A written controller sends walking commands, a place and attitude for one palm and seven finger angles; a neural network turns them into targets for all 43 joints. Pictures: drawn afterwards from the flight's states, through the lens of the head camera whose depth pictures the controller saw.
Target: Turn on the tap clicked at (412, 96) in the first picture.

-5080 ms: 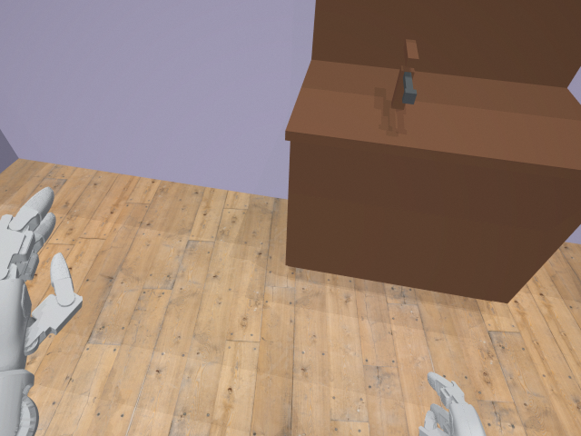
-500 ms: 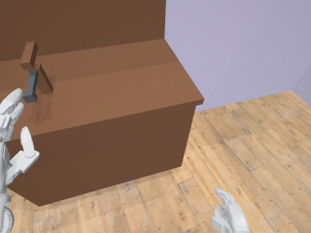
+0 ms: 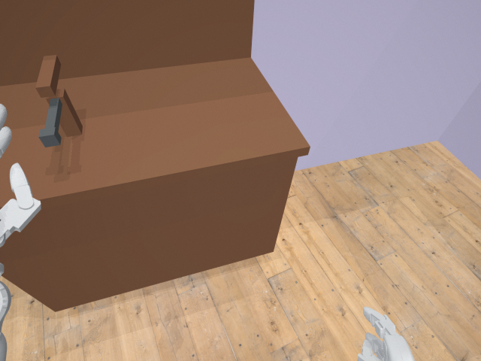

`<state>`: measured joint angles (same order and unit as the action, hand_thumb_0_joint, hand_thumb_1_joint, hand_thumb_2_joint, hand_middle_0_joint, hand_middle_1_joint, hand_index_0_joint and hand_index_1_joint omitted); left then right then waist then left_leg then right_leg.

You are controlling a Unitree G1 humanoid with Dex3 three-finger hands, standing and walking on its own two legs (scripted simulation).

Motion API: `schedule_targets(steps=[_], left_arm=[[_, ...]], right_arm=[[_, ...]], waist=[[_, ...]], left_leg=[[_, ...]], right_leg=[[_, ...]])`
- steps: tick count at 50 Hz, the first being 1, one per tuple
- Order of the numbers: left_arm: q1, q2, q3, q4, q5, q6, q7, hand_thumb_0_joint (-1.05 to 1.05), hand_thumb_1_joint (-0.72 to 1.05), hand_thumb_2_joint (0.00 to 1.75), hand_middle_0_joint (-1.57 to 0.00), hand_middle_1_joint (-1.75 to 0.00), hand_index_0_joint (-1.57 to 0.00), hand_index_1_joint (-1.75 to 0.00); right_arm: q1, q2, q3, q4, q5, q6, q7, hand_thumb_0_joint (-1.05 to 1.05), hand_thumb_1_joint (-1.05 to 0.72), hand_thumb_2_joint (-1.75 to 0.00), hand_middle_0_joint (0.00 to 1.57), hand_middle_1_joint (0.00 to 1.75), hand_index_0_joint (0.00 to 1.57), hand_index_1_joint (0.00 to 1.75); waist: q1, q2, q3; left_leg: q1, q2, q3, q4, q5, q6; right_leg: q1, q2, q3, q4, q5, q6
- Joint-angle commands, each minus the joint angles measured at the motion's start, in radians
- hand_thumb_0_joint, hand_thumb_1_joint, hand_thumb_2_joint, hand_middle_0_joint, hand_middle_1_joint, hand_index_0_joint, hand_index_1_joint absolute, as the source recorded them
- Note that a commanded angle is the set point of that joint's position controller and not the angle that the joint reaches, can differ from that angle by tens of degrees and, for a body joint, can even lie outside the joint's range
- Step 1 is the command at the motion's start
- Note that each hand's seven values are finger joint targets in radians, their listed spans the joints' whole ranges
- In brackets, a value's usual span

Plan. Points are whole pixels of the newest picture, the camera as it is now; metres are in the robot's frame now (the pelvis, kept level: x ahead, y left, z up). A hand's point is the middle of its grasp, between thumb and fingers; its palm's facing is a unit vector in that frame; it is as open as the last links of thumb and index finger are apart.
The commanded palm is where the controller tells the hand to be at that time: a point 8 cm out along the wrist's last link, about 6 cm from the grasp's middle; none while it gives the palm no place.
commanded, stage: come to a stop and stand still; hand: left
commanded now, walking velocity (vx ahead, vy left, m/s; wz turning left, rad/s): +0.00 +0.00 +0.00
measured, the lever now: (50, 137) +0.47 +0.44 +0.07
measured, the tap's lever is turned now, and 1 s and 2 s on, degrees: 0 0 0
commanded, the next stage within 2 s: look again from close up in 0.72 s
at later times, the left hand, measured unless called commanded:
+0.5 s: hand (37, 202) +0.26 +0.30 +0.17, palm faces +0.42 -0.85 -0.32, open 7.5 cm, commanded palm +0.19 +0.32 +0.18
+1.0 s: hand (39, 206) +0.25 +0.29 +0.16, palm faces +0.42 -0.84 -0.35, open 7.5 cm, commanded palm +0.19 +0.32 +0.18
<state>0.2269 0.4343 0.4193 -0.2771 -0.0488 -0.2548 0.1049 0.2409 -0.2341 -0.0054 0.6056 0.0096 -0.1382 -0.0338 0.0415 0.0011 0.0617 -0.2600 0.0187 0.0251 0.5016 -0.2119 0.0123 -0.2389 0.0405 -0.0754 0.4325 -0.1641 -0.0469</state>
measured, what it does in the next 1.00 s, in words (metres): shifts its weight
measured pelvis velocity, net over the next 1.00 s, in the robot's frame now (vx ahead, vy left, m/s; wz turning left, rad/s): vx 0.04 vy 0.04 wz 0.02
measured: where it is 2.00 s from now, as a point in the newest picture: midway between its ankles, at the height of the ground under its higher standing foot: outside the picture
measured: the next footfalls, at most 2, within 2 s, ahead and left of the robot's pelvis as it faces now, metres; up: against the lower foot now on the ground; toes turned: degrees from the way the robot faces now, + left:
none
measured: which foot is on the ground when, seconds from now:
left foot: down 0.00-1.00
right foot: down 0.00-1.00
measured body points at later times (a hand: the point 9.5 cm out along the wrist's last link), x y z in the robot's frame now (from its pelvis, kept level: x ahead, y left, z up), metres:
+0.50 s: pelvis +0.04 +0.04 +0.01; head +0.05 +0.07 +0.45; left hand +0.23 +0.34 +0.18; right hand +0.24 -0.15 -0.06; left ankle +0.04 +0.11 -0.74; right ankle +0.05 -0.09 -0.74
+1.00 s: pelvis +0.04 +0.04 +0.01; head +0.05 +0.05 +0.46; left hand +0.22 +0.33 +0.18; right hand +0.22 -0.18 -0.07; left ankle +0.04 +0.11 -0.74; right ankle +0.05 -0.09 -0.74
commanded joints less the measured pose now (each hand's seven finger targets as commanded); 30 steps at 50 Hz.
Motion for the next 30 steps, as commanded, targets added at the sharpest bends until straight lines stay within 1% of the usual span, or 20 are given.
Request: schedule_targets(steps=[1,2,4,5,6,7,10,12,15,16,17,19,20,21,23,24,25,26,27,30], left_arm=[[0.133,0.112,-0.001,-0.298,-0.016,-0.061,0.003,0.0,0.9,0.9,-0.2,-0.3,-0.2,-0.3],[0.111,0.121,0.012,-0.318,-0.008,-0.06,0.006,0.0,0.9,0.9,-0.2,-0.3,-0.2,-0.3],[0.074,0.143,0.052,-0.334,0.002,-0.062,0.01,0.0,0.9,0.9,-0.2,-0.3,-0.2,-0.3],[0.057,0.158,0.076,-0.336,0.005,-0.064,0.012,0.0,0.9,0.9,-0.2,-0.3,-0.2,-0.3],[0.006,0.196,0.107,-0.379,0.007,-0.069,0.016,0.0,0.9,0.9,-0.2,-0.3,-0.2,-0.3],[-0.005,0.173,0.098,-0.366,0.008,-0.073,0.016,0.0,0.9,0.9,-0.2,-0.3,-0.2,-0.3],[-0.017,0.135,0.069,-0.356,0.012,-0.075,0.01,0.0,0.9,0.9,-0.2,-0.3,-0.2,-0.3],[-0.023,0.096,0.027,-0.37,0.015,-0.077,0.004,0.0,0.9,0.9,-0.2,-0.3,-0.2,-0.3],[0.005,0.058,-0.012,-0.362,0.022,-0.064,0.006,0.0,0.9,0.9,-0.2,-0.3,-0.2,-0.3],[0.008,0.056,-0.013,-0.357,0.023,-0.058,0.005,0.0,0.9,0.9,-0.2,-0.3,-0.2,-0.3],[0.009,0.049,-0.025,-0.352,0.023,-0.051,0.006,0.0,0.9,0.9,-0.2,-0.3,-0.2,-0.3],[0.015,0.052,-0.019,-0.335,0.022,-0.038,0.007,0.0,0.9,0.9,-0.2,-0.3,-0.2,-0.3],[0.016,0.053,-0.017,-0.334,0.021,-0.034,0.007,0.0,0.9,0.9,-0.2,-0.3,-0.2,-0.3],[0.015,0.081,0.011,-0.347,0.021,-0.03,0.008,0.0,0.9,0.9,-0.2,-0.3,-0.2,-0.3],[0.042,0.075,0.013,-0.351,0.012,-0.024,0.006,0.0,0.9,0.9,-0.2,-0.3,-0.2,-0.3],[0.051,0.08,0.021,-0.365,0.01,-0.024,0.006,0.0,0.9,0.9,-0.2,-0.3,-0.2,-0.3],[0.071,0.085,0.029,-0.365,0.005,-0.02,0.006,0.0,0.9,0.9,-0.2,-0.3,-0.2,-0.3],[0.082,0.104,0.049,-0.387,0.003,-0.018,0.007,0.0,0.9,0.9,-0.2,-0.3,-0.2,-0.3],[0.08,0.09,0.034,-0.405,0.001,-0.019,0.006,0.0,0.9,0.9,-0.2,-0.3,-0.2,-0.3],[0.111,0.089,0.036,-0.415,-0.005,-0.015,0.006,0.0,0.9,0.9,-0.2,-0.3,-0.2,-0.3]], right_arm=[[-0.104,-0.095,-0.024,-0.178,0.004,-0.08,0.006,0.0,-0.9,-0.9,0.2,0.3,0.2,0.3],[-0.104,-0.095,-0.02,-0.184,0.002,-0.082,0.004,0.0,-0.9,-0.9,0.2,0.3,0.2,0.3],[-0.106,-0.099,-0.019,-0.191,0.001,-0.086,0.002,0.0,-0.9,-0.9,0.2,0.3,0.2,0.3],[-0.109,-0.097,-0.018,-0.191,-0.002,-0.088,0.0,0.0,-0.9,-0.9,0.2,0.3,0.2,0.3],[-0.116,-0.096,-0.015,-0.192,-0.004,-0.089,-0.002,0.0,-0.9,-0.9,0.2,0.3,0.2,0.3],[-0.116,-0.088,-0.013,-0.19,-0.009,-0.093,-0.004,0.0,-0.9,-0.9,0.2,0.3,0.2,0.3],[-0.108,-0.081,-0.01,-0.182,-0.01,-0.105,0.003,0.0,-0.9,-0.9,0.2,0.3,0.2,0.3],[-0.103,-0.08,-0.008,-0.173,-0.013,-0.116,0.009,0.0,-0.9,-0.9,0.2,0.3,0.2,0.3],[-0.093,-0.085,-0.011,-0.156,-0.017,-0.117,0.018,0.0,-0.9,-0.9,0.2,0.3,0.2,0.3],[-0.098,-0.085,-0.011,-0.156,-0.019,-0.115,0.019,0.0,-0.9,-0.9,0.2,0.3,0.2,0.3],[-0.097,-0.085,-0.009,-0.152,-0.021,-0.109,0.019,0.0,-0.9,-0.9,0.2,0.3,0.2,0.3],[-0.099,-0.088,-0.009,-0.153,-0.02,-0.092,0.017,0.0,-0.9,-0.9,0.2,0.3,0.2,0.3],[-0.104,-0.088,-0.009,-0.155,-0.02,-0.084,0.016,0.0,-0.9,-0.9,0.2,0.3,0.2,0.3],[-0.113,-0.087,-0.008,-0.162,-0.022,-0.078,0.012,0.0,-0.9,-0.9,0.2,0.3,0.2,0.3],[-0.118,-0.081,-0.004,-0.175,-0.022,-0.057,0.007,0.0,-0.9,-0.9,0.2,0.3,0.2,0.3],[-0.121,-0.082,-0.005,-0.18,-0.021,-0.05,0.006,0.0,-0.9,-0.9,0.2,0.3,0.2,0.3],[-0.123,-0.08,-0.005,-0.189,-0.02,-0.043,0.005,0.0,-0.9,-0.9,0.2,0.3,0.2,0.3],[-0.129,-0.08,-0.004,-0.195,-0.022,-0.04,0.002,0.0,-0.9,-0.9,0.2,0.3,0.2,0.3],[-0.127,-0.082,-0.005,-0.197,-0.021,-0.035,0.001,0.0,-0.9,-0.9,0.2,0.3,0.2,0.3],[-0.124,-0.085,-0.009,-0.205,-0.019,-0.023,0.0,0.0,-0.9,-0.9,0.2,0.3,0.2,0.3]], waist=[[0.012,0.014,-0.089],[0.007,-0.01,-0.088],[0.004,0.008,-0.088],[0.003,0.026,-0.099],[0.001,0.076,-0.106],[0.0,0.11,-0.114],[0.002,0.12,-0.122],[-0.003,0.108,-0.117],[-0.006,0.068,-0.141],[-0.009,0.078,-0.15],[-0.01,0.063,-0.152],[-0.01,0.066,-0.161],[-0.011,0.076,-0.159],[-0.011,0.101,-0.163],[-0.008,0.084,-0.181],[-0.008,0.085,-0.192],[-0.007,0.068,-0.193],[-0.008,0.073,-0.21],[-0.011,0.086,-0.213],[-0.012,0.094,-0.226]], left_leg=[[0.02,0.019,-0.069,-0.172,-0.169,0.02],[-0.044,0.038,-0.1,-0.214,-0.228,0.027],[-0.106,0.063,-0.13,-0.249,-0.263,0.04],[-0.114,0.074,-0.142,-0.26,-0.263,0.046],[-0.116,0.084,-0.153,-0.281,-0.266,0.045],[-0.13,0.095,-0.159,-0.285,-0.268,0.052],[-0.125,0.085,-0.152,-0.261,-0.245,0.048],[-0.088,0.074,-0.154,-0.259,-0.204,0.031],[-0.011,0.051,-0.13,-0.206,-0.038,0.011],[0.028,0.041,-0.115,-0.19,0.036,-0.001],[0.045,0.04,-0.113,-0.179,0.101,-0.01],[0.055,0.038,-0.107,-0.172,0.169,-0.02],[0.055,0.039,-0.107,-0.177,0.175,-0.024],[0.074,0.035,-0.103,-0.177,0.22,-0.036],[0.079,0.041,-0.104,-0.168,0.276,-0.041],[0.082,0.039,-0.104,-0.164,0.294,-0.044],[0.083,0.039,-0.1,-0.16,0.294,-0.04],[0.095,0.031,-0.093,-0.15,0.333,-0.047],[0.097,0.029,-0.092,-0.145,0.367,-0.053],[0.119,0.032,-0.086,-0.137,0.408,-0.058]], right_leg=[[0.006,-0.123,0.17,-0.166,-0.343,0.03],[0.042,-0.102,0.139,-0.124,-0.337,0.035],[0.097,-0.074,0.121,-0.057,-0.261,0.039],[0.12,-0.07,0.113,-0.027,-0.212,0.038],[0.136,-0.06,0.096,0.005,-0.178,0.039],[0.158,-0.062,0.091,0.025,-0.141,0.038],[0.181,-0.068,0.106,0.007,-0.095,0.032],[0.158,-0.06,0.106,-0.014,-0.08,0.03],[0.139,-0.06,0.113,-0.055,0.009,0.028],[0.129,-0.059,0.113,-0.067,0.047,0.026],[0.126,-0.059,0.105,-0.069,0.082,0.027],[0.136,-0.055,0.101,-0.069,0.117,0.029],[0.135,-0.054,0.095,-0.068,0.113,0.03],[0.13,-0.047,0.089,-0.063,0.13,0.029],[0.15,-0.049,0.076,-0.058,0.154,0.031],[0.157,-0.047,0.074,-0.055,0.161,0.031],[0.162,-0.05,0.075,-0.061,0.171,0.032],[0.171,-0.048,0.071,-0.058,0.199,0.029],[0.176,-0.048,0.063,-0.051,0.213,0.03],[0.169,-0.044,0.058,-0.045,0.224,0.033]])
